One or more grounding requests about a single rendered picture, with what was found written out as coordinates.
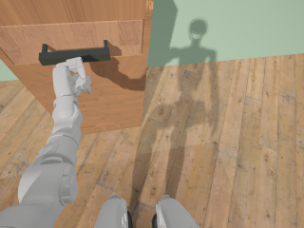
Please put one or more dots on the cabinet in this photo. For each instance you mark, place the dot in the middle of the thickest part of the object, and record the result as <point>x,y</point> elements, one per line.
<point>117,85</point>

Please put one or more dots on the robot right shin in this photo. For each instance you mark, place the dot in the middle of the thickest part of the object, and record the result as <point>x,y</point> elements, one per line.
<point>164,197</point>

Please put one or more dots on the robot left forearm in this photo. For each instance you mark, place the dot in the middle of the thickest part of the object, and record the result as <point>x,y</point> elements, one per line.
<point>64,139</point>

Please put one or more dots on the left robot upper arm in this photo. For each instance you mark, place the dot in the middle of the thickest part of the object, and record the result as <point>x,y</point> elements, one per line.
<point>45,190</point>

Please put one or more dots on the robot shin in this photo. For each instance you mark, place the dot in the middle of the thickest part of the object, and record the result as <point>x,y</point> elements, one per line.
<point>115,196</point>
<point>164,197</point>

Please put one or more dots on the drawer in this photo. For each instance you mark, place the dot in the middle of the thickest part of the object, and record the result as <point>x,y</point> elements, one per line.
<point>23,43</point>

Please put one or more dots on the handle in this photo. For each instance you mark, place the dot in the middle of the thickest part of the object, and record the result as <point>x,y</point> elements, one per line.
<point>53,58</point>

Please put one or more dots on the robot left shin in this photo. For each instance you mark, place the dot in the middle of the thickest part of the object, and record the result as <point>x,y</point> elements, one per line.
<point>115,196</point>

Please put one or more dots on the robot left hand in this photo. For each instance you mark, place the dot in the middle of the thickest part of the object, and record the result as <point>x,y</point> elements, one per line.
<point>66,85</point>

